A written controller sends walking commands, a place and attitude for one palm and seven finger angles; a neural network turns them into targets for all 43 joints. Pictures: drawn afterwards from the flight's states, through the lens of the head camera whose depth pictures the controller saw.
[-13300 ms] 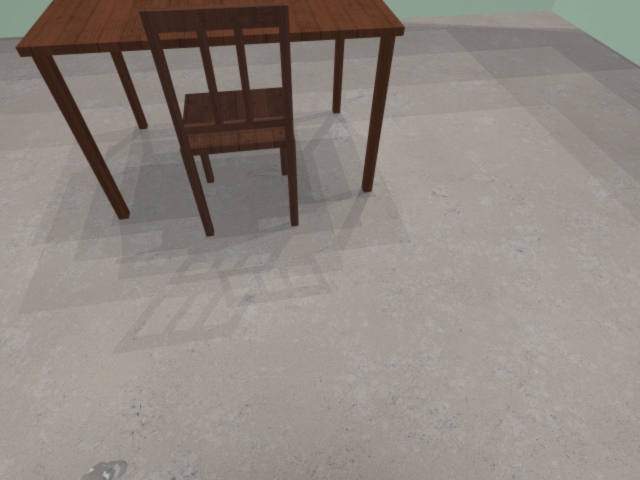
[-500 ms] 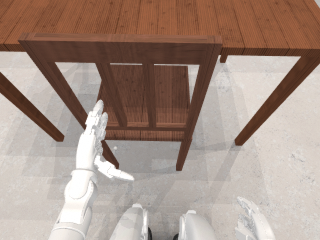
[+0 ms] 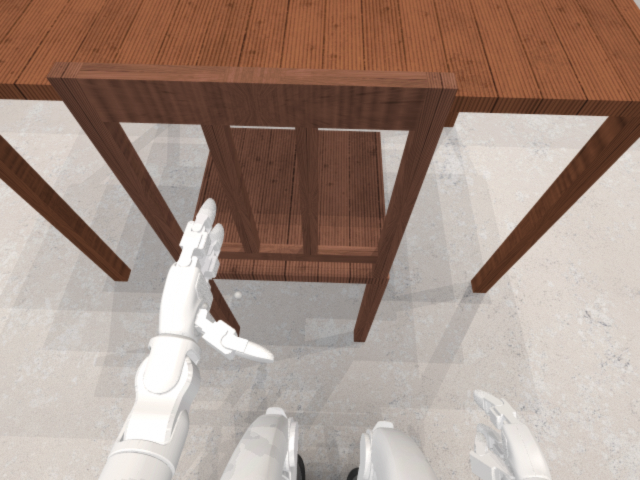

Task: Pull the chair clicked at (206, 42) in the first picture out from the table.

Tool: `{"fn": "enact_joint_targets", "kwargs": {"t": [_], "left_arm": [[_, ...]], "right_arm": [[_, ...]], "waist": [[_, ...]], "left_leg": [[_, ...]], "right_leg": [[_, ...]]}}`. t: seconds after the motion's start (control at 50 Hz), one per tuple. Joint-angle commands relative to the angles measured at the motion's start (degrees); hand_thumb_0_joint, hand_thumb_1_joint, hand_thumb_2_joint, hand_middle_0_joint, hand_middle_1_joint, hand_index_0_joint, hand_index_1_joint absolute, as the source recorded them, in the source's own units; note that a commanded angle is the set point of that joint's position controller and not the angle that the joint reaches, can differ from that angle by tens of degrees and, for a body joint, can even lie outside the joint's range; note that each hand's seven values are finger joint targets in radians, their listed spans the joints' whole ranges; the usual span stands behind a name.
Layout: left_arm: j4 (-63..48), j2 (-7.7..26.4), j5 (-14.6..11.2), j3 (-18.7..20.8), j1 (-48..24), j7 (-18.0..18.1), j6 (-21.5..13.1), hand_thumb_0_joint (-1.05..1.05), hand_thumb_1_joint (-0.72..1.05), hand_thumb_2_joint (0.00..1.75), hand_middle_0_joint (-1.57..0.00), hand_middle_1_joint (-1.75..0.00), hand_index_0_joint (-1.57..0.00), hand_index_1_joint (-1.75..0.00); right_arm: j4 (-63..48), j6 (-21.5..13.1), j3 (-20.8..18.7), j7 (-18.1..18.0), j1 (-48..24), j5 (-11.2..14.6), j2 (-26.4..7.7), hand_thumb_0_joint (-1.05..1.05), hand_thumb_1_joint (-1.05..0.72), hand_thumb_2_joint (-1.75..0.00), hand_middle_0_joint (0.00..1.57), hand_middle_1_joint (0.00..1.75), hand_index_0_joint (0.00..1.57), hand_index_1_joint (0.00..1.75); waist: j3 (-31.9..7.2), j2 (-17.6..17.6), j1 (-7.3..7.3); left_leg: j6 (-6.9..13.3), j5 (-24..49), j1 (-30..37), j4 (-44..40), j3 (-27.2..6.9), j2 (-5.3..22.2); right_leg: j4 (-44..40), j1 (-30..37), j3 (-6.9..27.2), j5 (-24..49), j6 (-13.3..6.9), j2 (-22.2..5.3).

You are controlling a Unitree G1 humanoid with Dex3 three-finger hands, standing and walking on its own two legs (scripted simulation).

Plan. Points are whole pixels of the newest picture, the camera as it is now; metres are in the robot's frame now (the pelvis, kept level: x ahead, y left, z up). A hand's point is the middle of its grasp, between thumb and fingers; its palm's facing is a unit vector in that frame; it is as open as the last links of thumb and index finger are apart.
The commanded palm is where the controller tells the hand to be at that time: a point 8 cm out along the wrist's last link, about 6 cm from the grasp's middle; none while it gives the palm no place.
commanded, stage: push the fingers through the gap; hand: left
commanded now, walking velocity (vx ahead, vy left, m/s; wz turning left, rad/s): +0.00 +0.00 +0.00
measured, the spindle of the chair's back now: (237, 197) +0.48 +0.14 +0.01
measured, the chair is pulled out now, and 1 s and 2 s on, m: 0.00 0.00 0.00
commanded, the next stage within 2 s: hook a spindle and tug to test in 1.48 s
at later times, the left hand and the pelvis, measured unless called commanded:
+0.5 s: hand (243, 258) +0.38 +0.12 +0.02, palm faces -0.03 -1.00 -0.04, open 17.0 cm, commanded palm +0.36 +0.17 +0.02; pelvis +0.00 +0.00 +0.00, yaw -1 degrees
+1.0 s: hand (249, 225) +0.43 +0.12 +0.02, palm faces -0.01 -1.00 -0.03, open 17.0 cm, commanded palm +0.41 +0.16 +0.02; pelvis +0.00 +0.01 +0.00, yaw -1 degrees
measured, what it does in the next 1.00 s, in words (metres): stands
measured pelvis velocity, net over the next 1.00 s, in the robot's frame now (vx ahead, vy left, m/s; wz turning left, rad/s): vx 0.00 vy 0.01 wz -0.02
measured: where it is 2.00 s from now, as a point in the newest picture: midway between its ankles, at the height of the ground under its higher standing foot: outside the picture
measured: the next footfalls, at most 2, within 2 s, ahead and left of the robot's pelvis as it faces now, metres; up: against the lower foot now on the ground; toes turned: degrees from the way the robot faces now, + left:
none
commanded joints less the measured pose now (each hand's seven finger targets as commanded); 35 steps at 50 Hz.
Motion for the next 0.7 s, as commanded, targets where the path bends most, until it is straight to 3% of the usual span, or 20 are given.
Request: {"fn": "enact_joint_targets", "kwargs": {"t": [0.0,0.06,0.08,0.14,0.22,0.24,0.26,0.36,0.38,0.4,0.46,0.5,0.52,0.6,0.64,0.68], "left_arm": [[-11.57,4.79,0.51,2.35,-14.68,1.16,-4.53,0.0,-0.5,0.3,-0.06,-0.08,-0.06,-0.08],[-11.15,3.98,0.6,2.07,-14.73,1.85,-4.63,0.0,-0.5,0.3,-0.06,-0.08,-0.06,-0.08],[-9.73,5.17,0.82,3.5,-13.65,2.12,-4.26,0.0,-0.5,0.3,-0.06,-0.08,-0.06,-0.08],[-7.89,4.63,1.06,2.81,-17.24,2.0,-3.89,0.0,-0.5,0.3,-0.06,-0.08,-0.06,-0.08],[-5.75,5.51,0.71,4.25,-18.85,1.91,-3.67,0.0,-0.5,0.3,-0.06,-0.08,-0.06,-0.08],[-6.32,4.14,0.49,2.63,-20.93,1.67,-3.79,0.0,-0.5,0.3,-0.06,-0.08,-0.06,-0.08],[-5.55,5.43,0.37,4.35,-20.37,1.74,-3.78,0.0,-0.5,0.3,-0.06,-0.08,-0.06,-0.08],[-2.54,5.43,0.22,4.47,-24.95,1.58,-4.21,0.0,-0.5,0.3,-0.06,-0.08,-0.06,-0.08],[-2.71,6.64,0.5,5.25,-25.82,1.59,-4.54,0.0,-0.5,0.3,-0.06,-0.08,-0.06,-0.08],[-2.36,5.39,0.71,4.07,-26.41,1.43,-4.65,0.0,-0.5,0.3,-0.06,-0.08,-0.06,-0.08],[0.97,4.98,0.52,4.32,-28.61,1.65,-4.5,0.0,-0.5,0.3,-0.06,-0.08,-0.06,-0.08],[2.14,7.43,0.79,6.71,-29.55,1.92,-4.73,0.0,-0.5,0.3,-0.06,-0.08,-0.06,-0.08],[2.38,6.07,0.78,5.37,-31.03,1.79,-4.77,0.0,-0.5,0.3,-0.06,-0.08,-0.06,-0.08],[4.16,9.18,0.68,8.98,-31.6,2.09,-5.21,0.0,-0.5,0.3,-0.06,-0.08,-0.06,-0.08],[4.26,7.87,0.69,7.73,-33.35,1.87,-5.56,0.0,-0.5,0.3,-0.06,-0.08,-0.06,-0.08],[6.29,8.63,0.64,8.65,-33.18,1.83,-5.5,0.0,-0.5,0.3,-0.06,-0.08,-0.06,-0.08]], "right_arm": [[-6.16,-2.4,-3.2,-0.89,0.8,-0.31,-7.49,0.0,-0.9,-0.9,0.2,0.3,0.2,0.3],[-6.19,-2.14,-3.14,-0.57,0.88,-0.51,-7.26,0.0,-0.9,-0.9,0.2,0.3,0.2,0.3],[-6.08,-1.91,-3.21,-0.54,1.06,-0.48,-7.38,0.0,-0.9,-0.9,0.2,0.3,0.2,0.3],[-5.64,-1.37,-3.05,-0.46,1.0,-0.41,-7.41,0.0,-0.9,-0.9,0.2,0.3,0.2,0.3],[-5.37,-1.05,-3.09,-0.62,1.26,-0.3,-7.55,0.0,-0.9,-0.9,0.2,0.3,0.2,0.3],[-5.25,-1.15,-3.0,-0.61,1.3,-0.35,-7.46,0.0,-0.9,-0.9,0.2,0.3,0.2,0.3],[-5.13,-1.12,-3.1,-0.66,1.76,-0.35,-7.56,0.0,-0.9,-0.9,0.2,0.3,0.2,0.3],[-3.98,-1.11,-3.07,-0.69,2.35,-0.49,-7.73,0.0,-0.9,-0.9,0.2,0.3,0.2,0.3],[-3.81,-1.19,-3.18,-0.74,2.54,-0.48,-7.88,0.0,-0.9,-0.9,0.2,0.3,0.2,0.3],[-3.69,-1.2,-3.15,-0.54,2.71,-0.51,-7.79,0.0,-0.9,-0.9,0.2,0.3,0.2,0.3],[-3.06,-0.98,-3.22,-0.47,3.14,-0.55,-7.9,0.0,-0.9,-0.9,0.2,0.3,0.2,0.3],[-2.9,-0.88,-3.23,-0.46,3.51,-0.63,-8.16,0.0,-0.9,-0.9,0.2,0.3,0.2,0.3],[-2.87,-0.84,-3.13,-0.35,3.44,-0.62,-8.02,0.0,-0.9,-0.9,0.2,0.3,0.2,0.3],[-2.71,-0.55,-3.15,-0.22,4.2,-0.83,-8.06,0.0,-0.9,-0.9,0.2,0.3,0.2,0.3],[-2.47,-0.52,-3.19,-0.03,4.55,-0.87,-7.96,0.0,-0.9,-0.9,0.2,0.3,0.2,0.3],[-2.07,-0.35,-3.34,0.02,4.98,-0.87,-8.32,0.0,-0.9,-0.9,0.2,0.3,0.2,0.3]], "waist": [[-21.55,-2.0,-1.89],[-23.18,-1.2,-1.51],[-22.93,-1.9,-1.28],[-21.79,-2.19,-2.11],[-22.04,-1.98,-1.95],[-22.7,-2.42,-2.8],[-23.0,-2.11,-2.04],[-23.03,-2.31,-3.12],[-23.53,-1.31,-2.91],[-23.99,0.05,-3.09],[-22.8,-2.22,-3.81],[-23.63,-1.24,-3.19],[-23.98,-1.09,-3.71],[-25.32,-1.19,-3.04],[-25.75,-0.07,-3.46],[-25.32,-1.9,-3.91]], "left_leg": [[-1.81,15.33,17.8,-7.72,-7.13,1.29],[-1.98,17.24,18.69,-7.75,-7.01,1.16],[-1.95,17.63,18.27,-7.66,-6.85,1.19],[-1.89,16.1,17.13,-7.7,-6.82,1.25],[-1.9,15.18,16.98,-7.93,-6.54,1.2],[-1.7,15.32,16.96,-7.71,-6.54,1.17],[-1.86,15.98,17.02,-7.93,-6.53,1.16],[-1.74,15.83,16.48,-7.47,-6.4,1.16],[-1.85,16.56,16.67,-7.32,-6.35,1.17],[-1.98,17.32,18.29,-7.52,-6.78,1.29],[-1.82,15.86,17.01,-7.55,-6.57,1.25],[-1.92,15.89,16.38,-7.49,-6.41,1.17],[-1.83,15.78,16.73,-7.44,-6.47,1.12],[-1.75,17.11,15.04,-6.98,-5.36,0.82],[-1.99,17.94,16.79,-7.31,-5.9,1.04],[-1.82,17.99,16.23,-7.07,-5.91,1.13]], "right_leg": [[-9.45,6.85,6.34,15.51,1.81,-1.3],[-9.02,7.74,6.28,17.3,1.74,-1.32],[-9.02,8.01,6.26,17.84,1.71,-1.16],[-9.27,7.47,6.42,16.98,1.87,-1.24],[-9.85,7.85,6.69,16.24,1.89,-1.1],[-9.94,8.21,6.77,16.78,2.07,-1.19],[-9.78,8.83,6.71,17.25,1.88,-1.09],[-9.9,8.18,6.86,17.36,2.1,-1.03],[-9.45,8.22,6.87,17.91,1.92,-1.02],[-9.2,7.07,6.5,18.08,1.9,-1.0],[-9.89,6.87,6.53,16.88,2.14,-0.9],[-9.51,7.3,6.67,16.92,1.99,-0.89],[-9.53,6.99,6.66,16.86,2.07,-0.86],[-9.5,9.75,7.58,19.36,2.15,-0.76],[-9.17,8.72,7.03,19.66,2.07,-0.74],[-9.37,8.46,7.0,19.74,2.19,-0.53]]}}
